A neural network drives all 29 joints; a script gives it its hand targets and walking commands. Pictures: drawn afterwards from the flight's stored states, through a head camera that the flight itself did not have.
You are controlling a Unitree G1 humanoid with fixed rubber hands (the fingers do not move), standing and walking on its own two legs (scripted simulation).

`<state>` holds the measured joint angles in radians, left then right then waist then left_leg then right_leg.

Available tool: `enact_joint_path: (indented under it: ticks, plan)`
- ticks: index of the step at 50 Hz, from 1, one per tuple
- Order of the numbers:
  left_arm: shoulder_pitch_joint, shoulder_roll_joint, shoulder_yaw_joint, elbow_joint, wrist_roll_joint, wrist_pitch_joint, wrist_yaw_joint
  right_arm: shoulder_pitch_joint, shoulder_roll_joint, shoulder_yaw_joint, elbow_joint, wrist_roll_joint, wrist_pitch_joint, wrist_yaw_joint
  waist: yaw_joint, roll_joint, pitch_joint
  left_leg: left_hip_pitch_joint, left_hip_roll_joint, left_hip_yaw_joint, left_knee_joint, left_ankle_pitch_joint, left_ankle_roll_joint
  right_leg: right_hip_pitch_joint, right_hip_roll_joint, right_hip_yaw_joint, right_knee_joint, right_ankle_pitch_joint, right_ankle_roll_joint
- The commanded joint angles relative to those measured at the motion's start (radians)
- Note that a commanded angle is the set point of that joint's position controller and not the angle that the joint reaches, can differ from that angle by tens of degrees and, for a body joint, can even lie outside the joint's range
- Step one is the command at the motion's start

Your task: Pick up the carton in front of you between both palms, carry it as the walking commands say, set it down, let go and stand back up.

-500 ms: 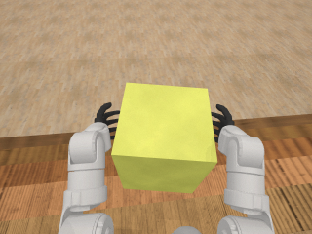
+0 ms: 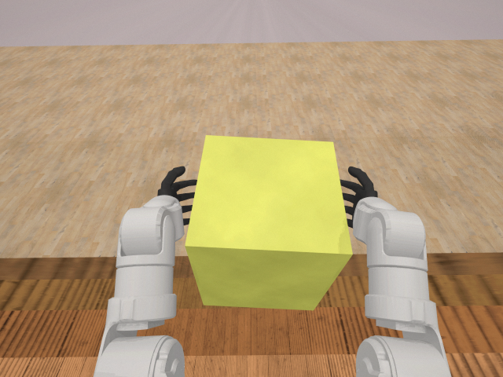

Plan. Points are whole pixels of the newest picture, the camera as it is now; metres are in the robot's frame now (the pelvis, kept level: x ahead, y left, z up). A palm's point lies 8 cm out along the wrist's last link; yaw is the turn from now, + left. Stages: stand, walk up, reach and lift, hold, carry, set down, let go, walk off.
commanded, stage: carry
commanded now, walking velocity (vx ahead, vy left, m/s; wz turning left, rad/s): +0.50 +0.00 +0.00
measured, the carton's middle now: (263, 229) +0.35 +0.01 +0.07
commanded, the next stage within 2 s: none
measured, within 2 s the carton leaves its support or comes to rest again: neither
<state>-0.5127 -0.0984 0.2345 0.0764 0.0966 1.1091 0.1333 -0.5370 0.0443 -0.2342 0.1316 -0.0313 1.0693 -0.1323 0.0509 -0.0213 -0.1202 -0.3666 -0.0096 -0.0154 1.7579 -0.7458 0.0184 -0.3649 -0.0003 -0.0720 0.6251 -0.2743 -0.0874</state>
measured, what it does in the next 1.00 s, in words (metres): goes down: left foot 0.18 m lower, then right foot 0.18 m lower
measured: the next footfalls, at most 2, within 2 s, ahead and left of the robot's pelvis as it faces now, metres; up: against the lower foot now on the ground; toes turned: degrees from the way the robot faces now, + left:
left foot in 0.48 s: +0.39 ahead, -0.01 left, -0.18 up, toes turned -3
right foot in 0.94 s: +0.71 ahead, -0.15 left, -0.36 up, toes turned +0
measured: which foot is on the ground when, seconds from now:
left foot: up 0.00-0.46, down 0.48-0.94, up 0.96-1.00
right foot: down 0.00-0.48, up 0.50-0.92, down 0.94-1.00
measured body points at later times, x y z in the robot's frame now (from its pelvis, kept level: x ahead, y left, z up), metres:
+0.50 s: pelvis +0.29 -0.04 -0.16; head +0.26 -0.05 +0.29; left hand +0.63 +0.10 -0.05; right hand +0.61 -0.20 -0.05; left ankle +0.37 -0.01 -0.87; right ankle +0.11 -0.07 -0.64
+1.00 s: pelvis +0.62 -0.09 -0.36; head +0.59 -0.09 +0.09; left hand +0.94 +0.07 -0.25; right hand +0.96 -0.23 -0.25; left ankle +0.45 +0.00 -0.83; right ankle +0.67 -0.14 -1.08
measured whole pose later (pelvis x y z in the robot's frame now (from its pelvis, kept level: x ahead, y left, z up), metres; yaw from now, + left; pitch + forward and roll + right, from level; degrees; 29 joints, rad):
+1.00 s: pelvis +0.62 -0.09 -0.36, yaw +0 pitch -1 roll +1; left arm -0.42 -0.09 0.17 0.04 0.06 0.97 0.18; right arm -0.41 0.04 -0.20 0.08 0.01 0.92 -0.13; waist 0.06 -0.04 -0.07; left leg -0.41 -0.10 0.02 1.84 -0.77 0.07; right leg -0.37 0.07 -0.08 0.64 -0.23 -0.12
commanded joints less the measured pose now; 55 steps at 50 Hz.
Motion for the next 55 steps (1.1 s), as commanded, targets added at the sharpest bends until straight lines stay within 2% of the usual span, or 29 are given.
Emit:
enact_joint_path:
  ticks: [1,2,8,11,12,20,21,22,23,24,25,26,28,29,30,35,36,38,39,43,44,45,46,47,48,49,52,53,55]
  plan:
    - [-0.606,-0.708,-0.56,-0.086,-0.345,-0.034,-0.055,-0.465,0.786,0.501,-0.053,0.155,0.024,0.004,-0.038,-0.23,-0.224,-0.453,0.02,-0.05,0.045,0.078,-0.021,0.433,-0.298,0.422,0.013,0.632,-0.045]
    - [-0.66,-0.759,-0.596,-0.145,-0.385,-0.048,-0.061,-0.512,0.804,0.514,-0.121,0.162,0.016,-0.003,-0.047,-0.15,-0.29,-0.45,0.059,-0.082,-0.092,0.208,-0.03,0.365,-0.317,0.566,-0.072,0.117,-0.06]
    - [-0.625,-0.932,-0.678,-0.169,-0.391,-0.121,-0.104,-0.544,0.974,0.646,-0.189,0.225,-0.076,0.054,-0.001,-0.092,-0.291,-0.476,0.076,-0.039,-0.45,0.359,-0.009,0.295,-0.276,0.505,0.021,0.468,-0.186]
    - [-0.535,-0.954,-0.713,-0.162,-0.357,-0.163,-0.118,-0.47,1.01,0.693,-0.172,0.214,-0.117,0.086,-0.002,-0.065,-0.335,-0.615,0.073,-0.028,-0.371,0.52,0.012,0.447,-0.235,0.451,0.132,0.604,-0.139]
    - [-0.502,-0.958,-0.72,-0.153,-0.356,-0.173,-0.12,-0.434,1.013,0.714,-0.145,0.228,-0.127,0.095,0.033,0.032,-0.285,-0.697,0.071,-0.084,-0.504,0.705,0.009,0.494,-0.174,0.433,0.196,0.421,-0.095]
    - [-0.392,-0.85,-0.717,-0.122,-0.337,-0.204,-0.114,-0.309,0.887,0.666,-0.163,0.15,-0.152,0.076,0.064,-0.1,-0.15,-0.132,-0.073,0.168,-1.178,1.182,0.057,0.135,0.002,0.156,0.372,0.407,-0.022]
    - [-0.396,-0.839,-0.707,-0.113,-0.333,-0.201,-0.109,-0.306,0.849,0.654,-0.171,0.136,-0.15,0.069,-0.044,-0.134,-0.255,0.12,-0.086,0.197,-0.984,1.311,0.078,0.055,-0.032,0.119,0.496,0.546,0.008]
    - [-0.405,-0.813,-0.699,-0.106,-0.33,-0.198,-0.105,-0.298,0.821,0.643,-0.182,0.134,-0.144,0.063,-0.152,-0.139,-0.303,0.285,-0.088,0.21,-0.952,1.161,0.1,-0.023,-0.073,0.068,0.651,0.693,0.029]
    - [-0.426,-0.776,-0.692,-0.11,-0.312,-0.185,-0.097,-0.272,0.776,0.628,-0.17,0.124,-0.136,0.055,-0.305,0.042,-0.297,0.483,-0.084,0.199,-1.038,1.03,0.143,-0.169,-0.027,-0.01,0.98,0.796,0.111]
    - [-0.45,-0.755,-0.67,-0.131,-0.3,-0.173,-0.082,-0.281,0.754,0.616,-0.161,0.133,-0.12,0.052,-0.386,0.222,-0.142,0.464,0.028,0.101,-1.367,1.094,0.212,-0.26,0.112,-0.082,1.387,0.029,0.123]
    - [-0.428,-0.671,-0.611,-0.12,-0.272,-0.158,-0.055,-0.248,0.735,0.612,-0.126,0.15,-0.101,0.046,-0.309,0.14,-0.016,0.452,0.1,0.026,-1.315,1.363,0.191,-0.406,0.175,-0.071,1.399,-0.544,0.066]
    - [-0.367,-0.622,-0.55,-0.084,-0.247,-0.132,-0.028,-0.291,0.699,0.624,-0.12,0.184,-0.092,0.035,-0.132,0.189,-0.066,0.603,0.218,-0.316,-1.083,1.761,0.231,-0.592,0.141,0.073,1.32,-0.549,0.045]
    - [-0.217,-0.544,-0.447,-0.035,-0.144,-0.117,0.019,-0.378,0.745,0.681,-0.171,0.3,-0.078,0.037,-0.083,0.049,-0.208,0.531,0.31,-0.476,-1.06,1.201,0.316,-0.644,0.015,0.175,1.142,-0.443,0.03]
    - [-0.242,-0.555,-0.435,-0.058,-0.143,-0.12,0.03,-0.439,0.794,0.709,-0.178,0.342,-0.075,0.047,-0.075,-0.085,-0.236,0.465,0.26,-0.493,-1.055,1.027,0.282,-0.601,-0.002,0.235,0.928,-0.24,0.035]
    - [-0.312,-0.596,-0.441,-0.089,-0.138,-0.119,0.025,-0.517,0.829,0.711,-0.19,0.374,-0.085,0.057,-0.059,0.036,-0.218,0.34,0.326,-0.576,-1.079,1.07,0.331,-0.555,-0.035,0.224,0.799,-0.158,0.063]
    - [-0.523,-0.787,-0.569,-0.152,-0.225,-0.169,-0.038,-0.591,0.978,0.723,-0.152,0.373,-0.111,0.106,-0.113,0.093,-0.19,0.252,0.219,-0.433,-1.05,1.167,0.249,-0.496,-0.033,0.107,0.728,0.102,0.049]
    - [-0.505,-0.799,-0.601,-0.139,-0.238,-0.175,-0.042,-0.56,0.984,0.722,-0.13,0.367,-0.119,0.108,-0.141,-0.013,-0.171,0.303,0.126,-0.387,-0.926,0.939,0.211,-0.568,-0.055,0.155,0.539,0.353,0.032]
    - [-0.488,-0.812,-0.626,-0.12,-0.25,-0.188,-0.042,-0.482,0.958,0.691,-0.097,0.336,-0.132,0.106,-0.179,0.055,-0.187,0.41,0.061,-0.305,-0.856,0.874,0.184,-0.613,-0.014,0.096,0.394,0.457,0.034]
    - [-0.475,-0.82,-0.63,-0.119,-0.246,-0.19,-0.044,-0.446,0.954,0.675,-0.075,0.316,-0.14,0.102,-0.18,-0.005,-0.162,0.305,0.025,-0.258,-0.801,0.754,0.187,-0.5,0.001,0.064,0.218,0.598,0.038]
    - [-0.452,-0.772,-0.658,-0.154,-0.244,-0.181,-0.035,-0.354,0.881,0.645,-0.085,0.289,-0.149,0.093,-0.206,0.156,-0.119,0.131,-0.014,-0.106,-0.751,0.735,0.135,-0.084,0.06,-0.046,-0.09,0.739,0.047]
    - [-0.432,-0.75,-0.659,-0.163,-0.246,-0.174,-0.032,-0.327,0.86,0.637,-0.082,0.281,-0.147,0.088,-0.17,0.206,-0.14,0.182,-0.003,-0.114,-0.665,0.793,0.138,-0.029,0.042,-0.035,-0.133,0.751,0.027]
    - [-0.404,-0.739,-0.643,-0.159,-0.232,-0.171,-0.024,-0.328,0.865,0.648,-0.074,0.266,-0.145,0.083,-0.055,0.258,-0.274,0.084,0.045,-0.064,-0.506,1.033,0.117,0.233,0.083,-0.099,0.09,0.736,0.001]
    - [-0.397,-0.707,-0.621,-0.175,-0.221,-0.168,-0.022,-0.322,0.873,0.667,-0.083,0.268,-0.142,0.08,0.093,0.111,-0.3,-0.005,0.055,-0.02,-0.256,1.188,0.085,0.405,0.092,-0.122,0.034,0.662,0.007]
    - [-0.377,-0.68,-0.611,-0.155,-0.227,-0.158,-0.026,-0.381,0.843,0.636,-0.113,0.258,-0.138,0.071,0.226,-0.044,-0.198,-0.149,-0.026,0.027,0.143,0.787,0.035,0.462,-0.009,0.03,-0.198,0.587,-0.076]
    - [-0.353,-0.673,-0.611,-0.103,-0.228,-0.147,-0.025,-0.388,0.798,0.609,-0.104,0.24,-0.124,0.056,0.119,-0.15,-0.119,-0.339,-0.139,0.057,0.263,-0.019,0.042,0.51,-0.122,0.096,-0.046,0.989,-0.069]
    - [-0.334,-0.653,-0.62,-0.078,-0.258,-0.14,-0.02,-0.309,0.747,0.565,-0.081,0.205,-0.107,0.039,0.018,-0.191,-0.237,-0.499,-0.111,-0.033,0.233,-0.084,0.022,0.689,-0.26,0.362,0.124,1.308,-0.13]
    - [-0.431,-0.75,-0.677,-0.103,-0.382,-0.152,-0.033,-0.266,0.695,0.494,-0.098,0.141,-0.109,0.001,-0.005,0.011,-0.252,-0.587,0.022,-0.146,-0.168,0.223,0.016,0.474,-0.271,0.587,0.085,0.527,-0.213]
    - [-0.497,-0.79,-0.693,-0.117,-0.409,-0.162,-0.04,-0.311,0.713,0.497,-0.129,0.135,-0.118,0.006,-0.015,-0.066,-0.256,-0.57,0.045,-0.13,-0.223,0.244,0.018,0.384,-0.313,0.66,0.116,0.495,-0.247]
    - [-0.541,-0.862,-0.713,-0.112,-0.423,-0.176,-0.062,-0.368,0.773,0.519,-0.153,0.138,-0.145,0.02,0.001,-0.009,-0.191,-0.449,0.052,-0.068,-0.501,0.356,-0.01,0.184,-0.266,0.579,0.008,0.457,-0.245]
